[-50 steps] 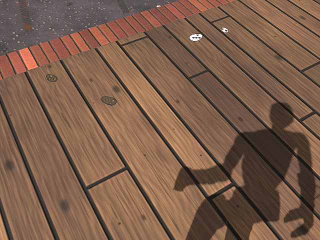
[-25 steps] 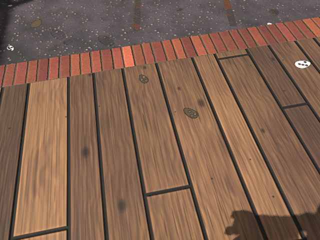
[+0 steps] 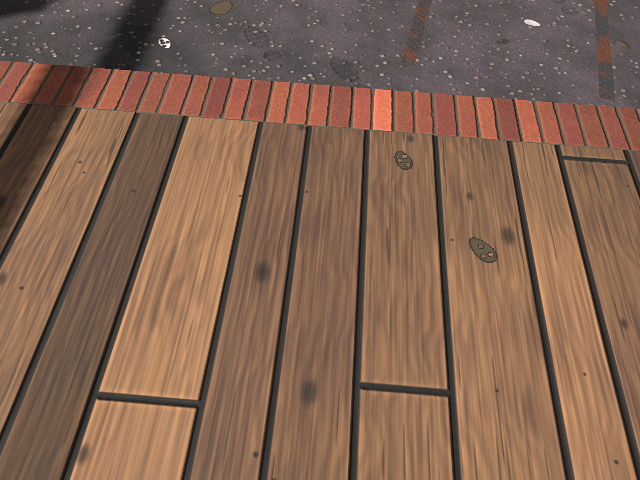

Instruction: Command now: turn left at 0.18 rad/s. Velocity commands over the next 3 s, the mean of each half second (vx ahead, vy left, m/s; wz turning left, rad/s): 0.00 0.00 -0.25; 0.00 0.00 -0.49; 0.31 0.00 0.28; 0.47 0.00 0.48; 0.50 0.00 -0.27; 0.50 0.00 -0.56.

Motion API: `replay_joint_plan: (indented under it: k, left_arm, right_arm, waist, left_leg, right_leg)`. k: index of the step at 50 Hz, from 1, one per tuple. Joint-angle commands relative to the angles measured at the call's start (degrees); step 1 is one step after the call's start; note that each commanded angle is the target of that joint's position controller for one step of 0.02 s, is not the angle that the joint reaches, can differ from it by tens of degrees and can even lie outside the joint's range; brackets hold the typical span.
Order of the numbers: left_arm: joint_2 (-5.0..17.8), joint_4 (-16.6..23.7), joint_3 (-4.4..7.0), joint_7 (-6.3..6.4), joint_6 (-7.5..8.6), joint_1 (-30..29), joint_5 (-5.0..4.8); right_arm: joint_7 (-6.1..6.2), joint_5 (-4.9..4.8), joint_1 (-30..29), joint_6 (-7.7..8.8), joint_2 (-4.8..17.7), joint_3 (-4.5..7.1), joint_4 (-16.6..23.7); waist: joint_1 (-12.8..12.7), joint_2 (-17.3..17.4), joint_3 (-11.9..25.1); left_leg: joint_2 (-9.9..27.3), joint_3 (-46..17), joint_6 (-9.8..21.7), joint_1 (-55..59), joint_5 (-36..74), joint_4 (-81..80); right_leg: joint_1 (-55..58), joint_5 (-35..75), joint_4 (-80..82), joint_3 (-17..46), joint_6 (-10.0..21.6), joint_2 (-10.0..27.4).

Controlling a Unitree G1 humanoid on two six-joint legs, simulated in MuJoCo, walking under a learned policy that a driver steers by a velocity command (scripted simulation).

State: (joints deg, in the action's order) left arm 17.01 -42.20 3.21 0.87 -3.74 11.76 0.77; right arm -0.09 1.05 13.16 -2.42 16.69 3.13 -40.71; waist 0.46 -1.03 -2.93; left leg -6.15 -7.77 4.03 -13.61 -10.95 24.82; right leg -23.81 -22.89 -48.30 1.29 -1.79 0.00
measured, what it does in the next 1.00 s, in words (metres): steps on the spot, turning right: right foot, then left foot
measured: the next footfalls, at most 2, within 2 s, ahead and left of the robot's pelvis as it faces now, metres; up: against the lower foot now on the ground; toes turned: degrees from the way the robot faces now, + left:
right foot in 0.10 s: +0.04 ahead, -0.12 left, +0.00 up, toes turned +0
left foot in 0.38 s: +0.02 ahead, +0.08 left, +0.00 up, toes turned -12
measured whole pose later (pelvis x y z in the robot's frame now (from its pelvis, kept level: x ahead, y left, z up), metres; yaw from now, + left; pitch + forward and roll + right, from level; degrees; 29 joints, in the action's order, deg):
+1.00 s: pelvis -0.04 -0.04 +0.00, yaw -28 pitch +0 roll +1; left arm 16.2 -42.1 2.8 -0.1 -2.4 11.9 0.6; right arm 0.3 1.2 11.6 -3.4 17.7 2.7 -43.9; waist 0.0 2.4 -4.5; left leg 0.9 -1.1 -2.2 -25.5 -21.7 53.1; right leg -10.9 -11.2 -22.7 4.6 4.7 -5.3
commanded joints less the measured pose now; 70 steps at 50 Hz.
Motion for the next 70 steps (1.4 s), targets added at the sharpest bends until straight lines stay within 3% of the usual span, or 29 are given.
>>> replay_joint_plan:
  k: [1,4,5,6,7,11,18,19,20,21,22,24,26,34,36,37,38,39,41,43,49,52,56,62,63,64,65,66,70]
  left_arm:
    - [2.92,3.05,0.18,0.21,0.81,-0.03,-0.52]
    - [0.49,0.65,-0.88,0.25,1.35,3.32,-0.51]
    - [2.09,0.89,-0.88,0.52,2.13,2.12,0.20]
    - [6.79,1.99,-0.36,0.66,3.00,1.87,1.08]
    - [9.48,1.60,0.22,-0.01,3.07,-1.56,0.06]
    - [8.74,1.46,0.86,-0.90,2.83,-1.51,-0.66]
    - [8.28,2.02,2.45,-0.98,1.25,-2.71,-0.68]
    - [7.08,2.87,2.23,-1.12,1.19,-3.85,-0.86]
    - [4.51,4.42,1.62,-1.42,1.23,-4.34,-1.56]
    - [4.94,4.39,1.76,-1.22,1.09,-3.07,-0.49]
    - [7.29,3.20,2.53,-1.04,0.87,-2.28,0.73]
    - [6.68,1.45,2.83,-1.56,0.18,-0.03,0.37]
    - [5.44,1.94,2.23,-2.75,-0.35,-1.04,0.06]
    - [4.78,5.22,1.29,-3.40,-0.51,-4.13,-0.85]
    - [4.79,4.43,1.35,-2.70,0.40,-0.95,-0.02]
    - [8.64,4.18,2.26,-2.04,1.28,1.34,0.81]
    - [17.90,5.47,4.22,-2.02,1.87,2.55,0.28]
    - [16.48,3.47,4.63,-2.03,1.98,8.61,-0.58]
    - [10.15,3.79,2.82,-1.43,1.56,1.70,-0.65]
    - [8.16,4.81,2.21,-0.84,1.31,-2.26,-0.74]
    - [5.77,2.92,0.96,-0.66,2.18,0.70,0.09]
    - [6.89,0.33,0.80,-0.66,2.22,4.24,1.15]
    - [8.87,-1.40,1.24,-0.56,3.18,5.46,1.47]
    - [7.99,-1.88,1.36,-0.49,4.99,1.26,0.39]
    - [5.34,-1.07,0.57,-0.58,5.38,-0.28,0.92]
    - [0.97,2.29,-0.87,-1.20,6.12,-3.62,0.96]
    - [4.92,2.97,-0.01,-1.24,6.41,-5.79,2.31]
    - [5.83,2.32,0.27,-1.75,6.73,-4.51,2.08]
    - [5.52,0.67,-0.12,-2.99,6.74,-3.79,2.43]
  right_arm:
    - [0.37,0.69,0.53,0.70,6.42,1.13,2.13]
    - [1.07,0.12,-1.45,0.84,4.46,-0.50,0.44]
    - [1.27,0.33,0.02,1.19,4.03,-0.78,-0.05]
    - [1.41,0.57,2.25,1.37,3.55,-0.76,0.18]
    - [1.58,-0.07,1.61,0.85,4.47,-0.47,-0.06]
    - [1.61,0.01,-0.73,1.12,5.56,0.08,-1.17]
    - [2.82,-0.61,2.61,2.32,3.34,-0.22,-1.22]
    - [3.14,-0.10,3.96,2.59,5.24,0.18,-1.20]
    - [3.45,0.57,2.65,2.48,10.14,1.32,-0.64]
    - [2.98,0.92,1.80,2.10,12.16,2.01,-0.71]
    - [2.62,0.73,1.80,2.11,9.01,1.20,0.11]
    - [2.61,0.59,-1.93,1.89,5.90,0.14,1.05]
    - [2.81,0.90,-2.11,1.99,6.84,0.30,0.79]
    - [1.17,0.34,1.10,1.52,10.67,1.93,-0.79]
    - [1.11,-0.39,0.41,1.40,10.54,2.08,-1.09]
    - [0.99,0.02,2.02,1.37,8.90,1.79,-0.85]
    - [1.18,0.53,-0.16,0.89,3.62,0.22,3.53]
    - [2.00,0.94,-3.17,-0.03,6.03,0.49,3.43]
    - [1.60,-0.26,-2.69,-0.11,6.69,0.87,2.02]
    - [1.09,0.70,-1.38,0.29,7.62,1.27,1.04]
    - [0.41,-0.03,-0.90,-0.80,4.39,0.28,-0.58]
    - [-0.49,0.76,-2.73,-0.41,4.39,-0.07,-0.92]
    - [-1.37,0.43,-4.54,0.96,4.90,-0.14,-1.08]
    - [-1.30,0.17,5.05,3.39,3.40,-0.32,-5.28]
    - [-0.91,0.45,11.16,4.05,5.78,0.40,-7.27]
    - [-0.56,0.49,16.90,4.60,11.96,1.94,-7.45]
    - [-1.00,-0.05,16.46,4.69,12.23,2.14,-8.14]
    - [-1.09,-0.30,13.37,4.84,10.49,1.85,-7.56]
    - [-0.45,-0.79,10.94,5.82,6.82,1.12,-7.66]
  waist:
    - [1.16,8.47,6.00]
    - [-1.86,5.99,5.28]
    - [-0.81,2.99,4.80]
    - [0.86,-5.62,5.57]
    - [2.43,-10.23,2.47]
    - [0.50,-10.10,1.41]
    - [1.08,-6.99,5.55]
    - [1.49,-3.93,5.99]
    - [0.29,5.96,4.47]
    - [0.36,15.05,3.49]
    - [0.34,9.84,3.54]
    - [-2.29,3.79,2.79]
    - [-1.36,8.34,2.23]
    - [1.60,11.92,4.40]
    - [-1.28,8.34,4.91]
    - [-2.04,-1.39,5.93]
    - [-1.46,-15.43,4.42]
    - [-5.68,-9.02,7.01]
    - [-1.39,-4.44,0.98]
    - [0.00,-6.17,2.19]
    - [-1.34,-5.44,4.86]
    - [-3.74,-7.90,3.13]
    - [-4.06,-4.98,-1.76]
    - [2.40,-1.00,-1.89]
    - [4.79,4.46,-0.60]
    - [6.89,16.27,1.37]
    - [5.85,10.43,-3.76]
    - [3.20,6.37,-5.75]
    - [1.04,5.84,-1.94]
  left_leg:
    - [15.36,-11.83,8.32,4.52,18.27,-4.50]
    - [13.93,-9.86,4.52,-1.53,11.54,-3.23]
    - [12.35,-9.17,1.73,-4.09,6.84,-2.19]
    - [7.67,-4.25,-0.49,-5.50,-1.37,5.10]
    - [3.03,1.57,-1.79,-2.31,-8.48,2.25]
    - [2.22,4.83,-2.89,-0.51,-5.57,5.12]
    - [2.99,4.96,-2.18,2.07,-6.70,0.34]
    - [7.04,1.07,-0.97,5.74,-5.97,-3.95]
    - [15.35,-8.68,3.04,8.51,-1.95,-8.78]
    - [25.78,-15.82,9.47,8.17,13.40,-9.98]
    - [29.05,-15.09,13.15,7.22,24.30,-8.92]
    - [23.27,-5.13,10.36,5.28,25.85,-7.06]
    - [19.03,0.77,7.58,8.56,26.85,-5.88]
    - [21.57,5.61,5.96,9.82,26.86,0.28]
    - [19.71,9.31,1.85,4.72,18.51,7.29]
    - [16.22,13.16,-1.88,-3.82,5.65,18.26]
    - [5.40,15.31,-5.99,-20.60,-25.27,28.45]
    - [6.20,6.77,-5.82,-19.23,-27.43,36.93]
    - [8.31,4.69,-5.47,-19.55,-17.76,37.99]
    - [7.85,5.49,-5.93,-17.40,-12.33,36.15]
    - [7.42,6.95,-6.36,-12.47,-10.24,26.94]
    - [6.56,8.73,-5.00,-10.15,-11.19,20.86]
    - [5.95,7.71,-2.26,-11.67,-13.45,16.58]
    - [3.24,10.15,2.37,10.67,-8.38,-2.40]
    - [8.09,1.05,3.83,19.11,-13.68,-6.71]
    - [23.41,-25.92,9.64,25.65,-29.51,-15.98]
    - [26.73,-34.39,13.22,20.75,-28.45,-18.13]
    - [24.57,-29.41,13.54,18.67,-23.86,-16.42]
    - [15.47,-14.43,9.27,18.26,4.22,-15.43]
  right_leg:
    - [4.45,-1.08,7.01,-1.16,1.36,-0.29]
    - [18.59,10.76,27.01,-1.26,2.93,-0.74]
    - [21.87,14.61,30.55,4.25,3.50,2.56]
    - [22.41,20.31,33.46,16.64,5.28,12.84]
    - [12.23,25.17,32.72,20.43,10.87,16.30]
    - [11.50,23.00,30.08,18.73,9.78,9.80]
    - [11.53,29.11,23.81,22.37,9.76,7.43]
    - [7.41,24.51,20.59,20.24,7.67,4.77]
    - [-1.16,13.84,13.37,12.68,4.47,-1.78]
    - [-4.86,-5.55,2.54,2.68,3.13,-7.29]
    - [-5.85,-11.36,-9.62,2.01,2.79,-4.37]
    - [-4.11,-6.39,-15.05,2.61,2.19,-2.51]
    - [-5.51,-3.26,-11.36,0.73,0.96,-2.28]
    - [5.83,-2.32,10.92,-5.69,2.24,-2.55]
    - [14.12,9.24,24.62,-5.05,3.66,-3.29]
    - [21.49,13.54,31.12,7.27,5.55,3.98]
    - [24.66,36.72,31.77,31.00,13.78,21.16]
    - [23.05,40.47,30.12,29.72,19.95,22.23]
    - [17.58,32.45,30.58,20.02,17.35,14.48]
    - [17.50,33.54,30.34,16.27,14.54,9.44]
    - [18.36,30.50,31.31,13.62,14.29,9.35]
    - [16.83,-0.19,37.21,16.38,14.58,9.63]
    - [16.85,-9.90,39.86,19.39,15.59,13.48]
    - [5.08,-8.40,31.87,9.13,12.18,9.98]
    - [-2.25,-6.24,21.27,3.92,9.99,6.33]
    - [-15.26,-5.76,2.50,-5.40,6.19,-2.27]
    - [-22.12,-8.03,-4.05,-1.23,5.71,-3.11]
    - [-21.88,-3.48,-7.45,1.29,5.45,0.16]
    - [-17.94,8.10,-7.39,-0.54,2.13,2.03]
